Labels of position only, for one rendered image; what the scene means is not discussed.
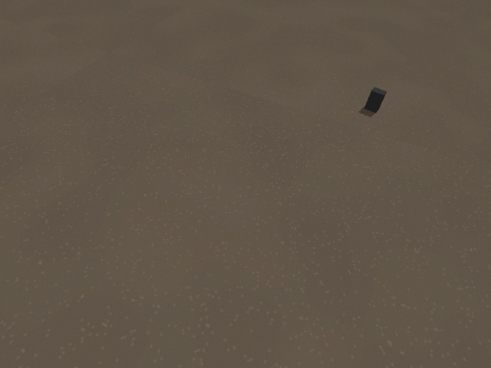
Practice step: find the carton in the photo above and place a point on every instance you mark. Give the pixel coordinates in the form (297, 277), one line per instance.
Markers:
(375, 99)

